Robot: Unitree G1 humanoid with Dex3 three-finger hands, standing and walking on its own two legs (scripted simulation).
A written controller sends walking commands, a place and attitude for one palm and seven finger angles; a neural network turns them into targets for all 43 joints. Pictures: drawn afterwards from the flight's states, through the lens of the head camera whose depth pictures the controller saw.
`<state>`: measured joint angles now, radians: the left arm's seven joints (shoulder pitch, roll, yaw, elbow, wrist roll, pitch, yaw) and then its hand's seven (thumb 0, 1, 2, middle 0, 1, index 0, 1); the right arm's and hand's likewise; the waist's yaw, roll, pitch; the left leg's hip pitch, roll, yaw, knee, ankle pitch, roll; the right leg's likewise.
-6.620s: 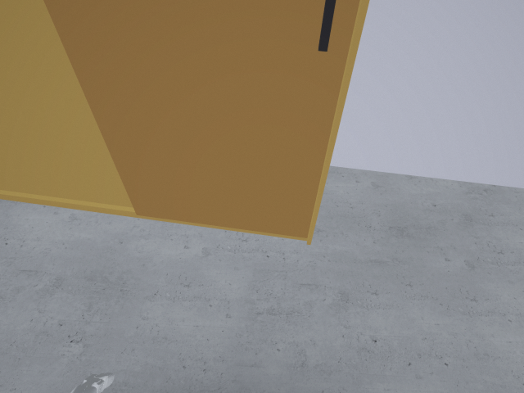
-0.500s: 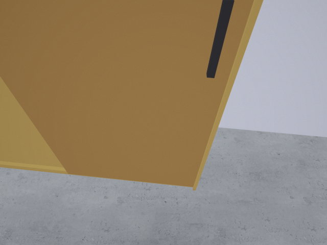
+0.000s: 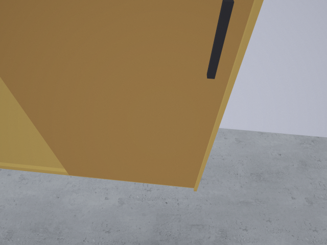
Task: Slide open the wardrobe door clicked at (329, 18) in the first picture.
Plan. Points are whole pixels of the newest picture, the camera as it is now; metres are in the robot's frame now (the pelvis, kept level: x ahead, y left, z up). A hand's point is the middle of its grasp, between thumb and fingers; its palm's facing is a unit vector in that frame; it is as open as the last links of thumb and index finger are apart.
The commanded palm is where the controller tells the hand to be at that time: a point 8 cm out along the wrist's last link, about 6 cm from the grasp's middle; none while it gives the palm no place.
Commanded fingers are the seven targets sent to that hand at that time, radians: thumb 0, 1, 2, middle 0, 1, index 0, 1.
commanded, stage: look again from close up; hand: right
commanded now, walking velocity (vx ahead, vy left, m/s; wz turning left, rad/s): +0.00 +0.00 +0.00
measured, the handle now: (217, 40) +0.57 -0.10 +0.24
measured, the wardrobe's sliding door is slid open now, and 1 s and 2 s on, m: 0.00 0.00 0.00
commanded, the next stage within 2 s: shuffle to correct the standing spot in 0.58 s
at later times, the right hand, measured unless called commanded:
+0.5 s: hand out of the picture -0.01 -0.17 -0.18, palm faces +0.01 +0.98 -0.19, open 7.4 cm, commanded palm none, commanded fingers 0.00 -0.90 -0.90 0.20 0.30 0.20 0.30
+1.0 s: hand out of the picture +0.00 -0.15 -0.18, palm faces +0.02 +0.98 -0.17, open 7.3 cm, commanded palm none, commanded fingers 0.00 -0.90 -0.90 0.20 0.30 0.20 0.30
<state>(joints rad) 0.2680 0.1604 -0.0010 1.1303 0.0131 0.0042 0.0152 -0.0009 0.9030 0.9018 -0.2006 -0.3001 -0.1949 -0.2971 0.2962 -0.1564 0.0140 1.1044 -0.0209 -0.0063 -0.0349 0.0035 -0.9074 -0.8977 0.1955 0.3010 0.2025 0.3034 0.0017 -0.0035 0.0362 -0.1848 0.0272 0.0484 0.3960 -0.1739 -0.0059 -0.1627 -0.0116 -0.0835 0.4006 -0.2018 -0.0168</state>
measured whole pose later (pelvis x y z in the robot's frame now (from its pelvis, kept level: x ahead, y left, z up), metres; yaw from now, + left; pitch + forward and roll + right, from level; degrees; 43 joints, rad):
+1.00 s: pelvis +0.04 +0.01 -0.01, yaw +1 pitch -1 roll +0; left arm 0.36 0.14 0.02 1.13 0.02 0.01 0.02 0.00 0.90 0.90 -0.20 -0.30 -0.20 -0.30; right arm 0.39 -0.14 -0.02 1.11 -0.03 0.00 -0.01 0.00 -0.91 -0.90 0.19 0.30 0.20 0.30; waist 0.00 0.00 -0.01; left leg -0.21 0.02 0.04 0.52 -0.29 0.01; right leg -0.17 -0.03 -0.09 0.49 -0.31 -0.01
